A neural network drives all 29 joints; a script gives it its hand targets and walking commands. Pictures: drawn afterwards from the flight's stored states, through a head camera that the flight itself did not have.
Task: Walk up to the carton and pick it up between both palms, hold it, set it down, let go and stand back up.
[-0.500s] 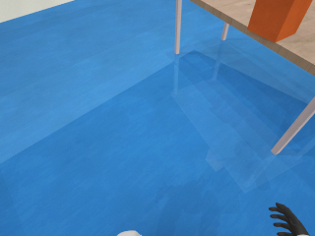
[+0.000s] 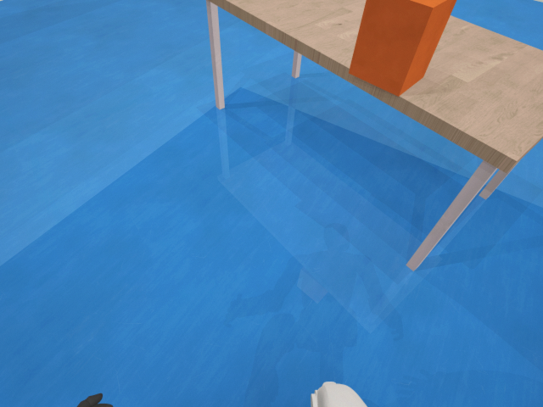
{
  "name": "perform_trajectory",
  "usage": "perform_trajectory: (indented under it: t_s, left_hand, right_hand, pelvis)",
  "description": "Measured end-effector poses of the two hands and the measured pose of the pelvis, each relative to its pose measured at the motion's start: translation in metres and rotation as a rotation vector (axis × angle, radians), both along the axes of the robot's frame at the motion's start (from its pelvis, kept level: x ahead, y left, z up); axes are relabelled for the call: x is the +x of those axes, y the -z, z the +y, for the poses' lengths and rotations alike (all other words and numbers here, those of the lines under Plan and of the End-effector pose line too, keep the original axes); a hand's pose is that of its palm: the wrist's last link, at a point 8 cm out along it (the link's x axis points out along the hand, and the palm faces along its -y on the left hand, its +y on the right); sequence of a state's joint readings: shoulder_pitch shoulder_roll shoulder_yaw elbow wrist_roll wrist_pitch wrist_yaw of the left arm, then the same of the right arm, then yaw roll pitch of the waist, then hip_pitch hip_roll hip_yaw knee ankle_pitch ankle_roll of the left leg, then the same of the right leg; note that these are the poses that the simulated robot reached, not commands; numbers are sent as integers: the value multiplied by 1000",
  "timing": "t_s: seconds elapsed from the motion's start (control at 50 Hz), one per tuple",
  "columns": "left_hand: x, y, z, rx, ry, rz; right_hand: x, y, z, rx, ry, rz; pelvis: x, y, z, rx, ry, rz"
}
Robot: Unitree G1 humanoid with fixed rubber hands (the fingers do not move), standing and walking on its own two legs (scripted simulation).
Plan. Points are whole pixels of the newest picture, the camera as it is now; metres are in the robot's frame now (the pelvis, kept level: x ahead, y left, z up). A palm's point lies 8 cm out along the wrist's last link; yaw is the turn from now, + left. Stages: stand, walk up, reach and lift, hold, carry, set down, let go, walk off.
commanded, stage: walk up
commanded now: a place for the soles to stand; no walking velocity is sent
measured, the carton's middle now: (399, 36) +1.10 -0.38 +0.04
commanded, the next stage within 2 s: none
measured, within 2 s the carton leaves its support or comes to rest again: neither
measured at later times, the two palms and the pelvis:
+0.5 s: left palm (126, 298) +0.31 +0.27 -0.10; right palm (486, 356) +0.22 -0.36 -0.10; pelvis +0.17 -0.02 -0.01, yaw -14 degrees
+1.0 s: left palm (127, 210) +0.52 +0.33 -0.12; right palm (404, 320) +0.28 -0.23 -0.10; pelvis +0.36 +0.07 +0.00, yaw -23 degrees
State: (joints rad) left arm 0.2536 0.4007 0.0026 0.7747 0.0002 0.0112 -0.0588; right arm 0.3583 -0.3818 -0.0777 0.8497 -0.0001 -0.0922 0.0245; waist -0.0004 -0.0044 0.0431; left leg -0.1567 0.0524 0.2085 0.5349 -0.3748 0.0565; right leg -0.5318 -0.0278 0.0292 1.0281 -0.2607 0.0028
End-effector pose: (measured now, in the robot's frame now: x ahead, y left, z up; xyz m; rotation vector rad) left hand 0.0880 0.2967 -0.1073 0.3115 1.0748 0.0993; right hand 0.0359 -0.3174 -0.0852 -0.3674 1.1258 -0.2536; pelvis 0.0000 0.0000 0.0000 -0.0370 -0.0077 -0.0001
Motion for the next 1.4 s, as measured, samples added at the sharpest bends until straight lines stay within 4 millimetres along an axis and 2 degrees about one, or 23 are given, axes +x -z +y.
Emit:
perform_trajectory:
  t_s: [0.14,0.22,0.32,0.38,0.5,0.6,0.68,0.76,0.9,1.02,1.14,1.22,1.32,1.4]
  left_hand:
    - [68,-2,-18,34,69,-5]
    - [102,9,-33,65,92,-31]
    - [129,1,-36,108,117,10]
    - [153,-6,-34,125,146,2]
    - [219,-11,-30,122,226,-28]
    - [282,-4,-17,106,291,-40]
    - [332,12,1,83,331,-32]
    - [372,17,11,66,356,-10]
    - [412,12,28,67,356,65]
    - [437,11,34,94,345,89]
    - [473,8,22,135,382,82]
    - [494,14,12,160,387,28]
    - [516,10,10,181,390,18]
    - [545,4,8,182,431,-4]
  right_hand:
    - [36,25,-13,44,60,-3]
    - [72,47,-31,56,78,-12]
    - [137,35,-38,77,103,-153]
    - [163,27,-41,82,112,-200]
    - [184,19,-39,61,172,-197]
    - [204,13,-28,14,226,-179]
    - [221,10,-8,-32,267,-158]
    - [221,4,26,-27,326,-107]
    - [222,0,76,24,408,-2]
    - [244,14,91,73,436,14]
    - [262,35,89,118,475,21]
    - [281,52,73,122,481,14]
    - [324,42,51,94,478,-91]
    - [340,34,41,70,482,-115]
  pelvis:
    - [47,11,-15,42,60,8]
    - [76,29,-31,42,85,-17]
    - [107,21,-36,41,149,-39]
    - [125,17,-33,41,180,-43]
    - [167,14,-18,33,251,-43]
    - [211,16,7,13,307,-26]
    - [249,23,34,-10,343,1]
    - [284,16,51,-25,378,9]
    - [332,1,65,-34,399,25]
    - [361,3,66,-12,402,14]
    - [386,11,57,35,437,17]
    - [401,26,46,28,444,-25]
    - [421,23,43,10,473,-69]
    - [438,21,50,12,505,-67]
